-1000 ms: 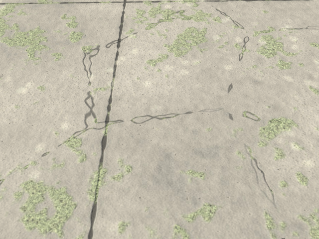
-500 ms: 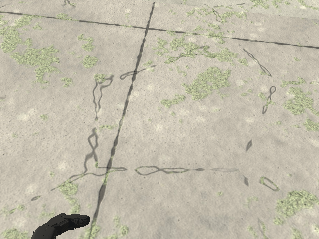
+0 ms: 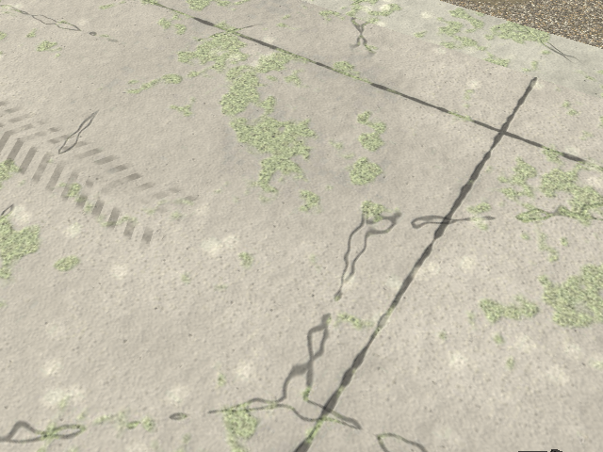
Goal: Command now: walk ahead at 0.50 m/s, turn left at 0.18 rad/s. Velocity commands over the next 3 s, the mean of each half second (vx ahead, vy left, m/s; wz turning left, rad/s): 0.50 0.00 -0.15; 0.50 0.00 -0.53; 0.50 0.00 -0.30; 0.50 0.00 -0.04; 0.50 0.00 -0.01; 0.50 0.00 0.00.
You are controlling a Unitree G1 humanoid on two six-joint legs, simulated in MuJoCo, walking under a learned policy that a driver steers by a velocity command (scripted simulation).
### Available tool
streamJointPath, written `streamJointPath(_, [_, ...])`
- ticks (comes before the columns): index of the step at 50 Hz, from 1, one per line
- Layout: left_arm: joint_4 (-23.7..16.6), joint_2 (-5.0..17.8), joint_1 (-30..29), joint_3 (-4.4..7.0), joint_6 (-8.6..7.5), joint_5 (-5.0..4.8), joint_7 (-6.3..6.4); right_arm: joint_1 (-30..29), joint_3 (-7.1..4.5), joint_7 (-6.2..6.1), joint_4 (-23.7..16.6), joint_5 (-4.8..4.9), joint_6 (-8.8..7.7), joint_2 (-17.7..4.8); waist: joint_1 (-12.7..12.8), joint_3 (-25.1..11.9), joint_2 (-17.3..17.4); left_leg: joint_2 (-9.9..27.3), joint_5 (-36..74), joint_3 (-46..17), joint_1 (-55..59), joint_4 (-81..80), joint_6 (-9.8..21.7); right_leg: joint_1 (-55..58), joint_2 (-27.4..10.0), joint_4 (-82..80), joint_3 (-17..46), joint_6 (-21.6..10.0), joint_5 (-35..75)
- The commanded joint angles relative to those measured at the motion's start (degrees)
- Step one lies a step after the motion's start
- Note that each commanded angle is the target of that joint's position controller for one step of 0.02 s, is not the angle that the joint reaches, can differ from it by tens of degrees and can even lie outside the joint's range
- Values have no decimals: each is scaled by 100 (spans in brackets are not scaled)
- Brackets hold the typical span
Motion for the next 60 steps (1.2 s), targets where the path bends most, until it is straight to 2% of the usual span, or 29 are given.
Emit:
streamJointPath(1, [-127,933,135,179,-4,4,44,-495,-15,-38,-464,-5,-109,-326,-174,280,-738,-120,-354,377,403,-521,143,-99,-1605,-174,773,-763,2852])
streamJointPath(3, [-19,997,178,183,71,-3,70,-106,-52,-103,-326,-41,-166,-397,-380,55,-788,-378,-739,505,1117,-917,331,132,-1598,575,658,-696,4082])
streamJointPath(4, [28,974,181,165,111,-39,76,634,-107,-151,-56,-79,-230,-471,-719,-341,-637,-547,-547,568,2105,-1350,467,-5,-1423,1487,449,-597,4479])
streamJointPath(5, [-53,857,141,114,109,-62,81,1606,-222,-222,268,-164,-287,-761,-1077,-964,-426,-123,-618,66,3570,-1333,672,-815,-1217,2641,306,-469,3627])
streamJointPath(6, [-404,343,231,-25,78,-173,28,2393,-373,-315,348,-257,-296,-1345,-1233,-1800,678,1641,-1252,-2258,5343,-1551,1185,-2699,-610,4663,-16,-207,951])
streamJointPath(7, [-365,615,312,87,112,-106,58,2418,-439,-344,390,3,-207,-1453,-1141,-1955,924,2281,-922,-3783,5350,-2250,1537,-3674,-45,5792,524,-192,-1510])
streamJointPath(8, [-417,833,-137,175,151,-44,77,1963,-383,-344,375,115,-195,-1192,-973,-1074,327,1966,-776,-2826,4684,-2271,1360,-4041,-373,5955,996,-263,-1135])
streamJointPath(9, [-439,660,-331,137,130,-75,41,1562,-290,-327,345,122,-243,-832,-778,-491,204,1693,-503,-2095,3858,-2503,1165,-3912,-542,5684,1057,-282,-716])
streamJointPath(10, [-362,541,-330,134,165,-82,26,1291,-227,-313,337,116,-292,-575,-577,-183,123,1415,-382,-1549,3259,-2767,889,-3611,-674,5326,1065,-270,-460])
streamJointPath(11, [-296,491,-243,141,245,10,1,1186,-184,-328,381,134,-341,-423,-416,-5,238,1217,-223,-1170,2839,-2949,710,-3349,-736,5122,1080,-217,-322])
streamJointPath(12, [-195,397,-107,136,324,69,-42,1173,-167,-342,415,120,-391,-359,-334,10,267,1104,-38,-886,2653,-3076,641,-3162,-709,5123,1059,-175,-155])
streamJointPath(16, [-346,318,-622,194,437,62,-136,1549,-211,-365,656,143,-543,-463,-281,186,160,1028,667,-180,2741,-3323,605,-3702,-725,4978,1070,-101,583])
streamJointPath(22, [-758,177,-1832,112,415,70,-203,1935,-176,-428,892,134,-541,-444,-486,438,129,921,1413,632,3055,-3256,475,-3966,-624,3490,704,-87,1658])
streamJointPath(26, [-1055,167,-2490,51,397,99,-254,2371,-190,-513,1123,110,-480,-567,-678,542,90,1126,2229,924,3777,-2967,405,-3878,-479,2634,259,-324,1429])
streamJointPath(29, [-1064,275,-2268,99,403,110,-220,2308,-225,-572,1170,82,-405,-761,-480,270,259,1212,4415,1208,4193,-2064,307,-3217,-57,2380,-80,-654,633])
streamJointPath(31, [-849,471,-1445,210,380,125,-172,2204,-279,-590,1142,59,-310,-941,-106,-263,354,1246,5235,1309,4160,-585,310,-2222,333,2191,-157,-943,67])
streamJointPath(32, [-602,658,-654,319,331,170,-131,2129,-294,-571,1082,84,-270,-992,275,-700,177,1144,4453,1384,3608,681,223,-1080,419,1695,42,-1141,199])
streamJointPath(33, [-464,1217,68,508,322,219,-41,2129,-247,-535,882,98,-293,-796,534,-1256,-446,889,2123,1403,2305,2504,67,296,-714,1459,1569,-1509,-294])
streamJointPath(34, [-600,1737,-291,639,381,102,-19,2157,-191,-405,453,192,-358,-360,76,-1608,-1777,-573,-2635,803,-220,4553,-266,1694,-2183,637,4988,-2531,59])
streamJointPath(35, [-586,1584,-282,620,442,-53,-5,1454,-243,-379,331,98,-436,-749,291,-1293,-607,-219,-2195,-265,-889,4590,-193,1498,-2059,348,4695,-2392,271])
streamJointPath(37, [-557,1037,-805,478,422,-44,50,1327,-212,-367,276,178,-547,-645,-202,-180,61,240,-1397,-247,-613,3582,-189,19,-1703,154,3415,-1892,1351])
streamJointPath(38, [-579,905,-1005,434,380,-67,70,1329,-213,-373,272,81,-465,-600,-402,-27,120,357,-1376,-281,-270,3182,-260,-483,-1400,104,2981,-1705,1783])
streamJointPath(40, [-618,814,-1105,381,269,-99,66,1528,-193,-341,293,-60,-230,-490,-597,-124,-65,376,-1353,-221,220,2764,-413,-926,-1066,6,2522,-1602,2320])
streamJointPath(43, [-565,1036,-852,427,179,-102,48,1145,-177,-296,84,-62,-81,-414,-564,-46,-245,361,-919,-54,48,2086,-590,-1139,-808,-114,2281,-1522,2451])
streamJointPath(53, [-537,1158,59,452,239,-11,115,-747,-89,-220,-658,51,-170,-513,143,78,-615,-45,220,-95,-345,-214,-562,-69,-820,407,2785,-1168,2788])
streamJointPath(56, [-614,1226,-220,449,203,12,172,-240,-121,-229,-568,65,-251,-660,-168,10,-723,-175,-53,-101,751,-854,-298,-188,-951,689,2839,-902,3166])
streamJointPath(58, [-587,1232,-353,426,145,-3,129,987,-240,-323,-179,39,-342,-873,-741,-515,-462,-385,-208,47,2396,-1349,-35,-398,-611,2009,2518,-680,4054])
streamJointPath(59, [-656,982,-299,345,102,-37,85,1806,-319,-406,-76,-60,-405,-1163,-1066,-1165,-59,451,-869,-801,3616,-1479,231,-1021,-291,3363,2226,-554,3028])
streamJointPath(60, [-760,440,393,233,94,-208,72,2243,-454,-442,-47,-174,-374,-1752,-824,-1847,1174,1998,-1434,-3379,5080,-1839,907,-2672,601,5170,1600,-299,-357])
